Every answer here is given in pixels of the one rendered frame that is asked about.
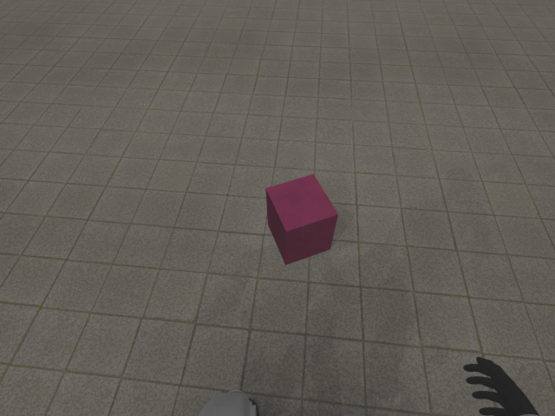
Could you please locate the carton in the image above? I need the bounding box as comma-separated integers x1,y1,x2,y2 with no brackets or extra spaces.
265,174,338,265

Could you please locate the left robot thigh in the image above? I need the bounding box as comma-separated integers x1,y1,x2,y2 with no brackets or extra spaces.
198,392,257,416

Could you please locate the left robot shin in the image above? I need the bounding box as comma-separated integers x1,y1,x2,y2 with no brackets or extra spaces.
229,390,247,398

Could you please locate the robot right hand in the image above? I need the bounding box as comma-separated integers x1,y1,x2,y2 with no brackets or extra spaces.
463,357,539,416

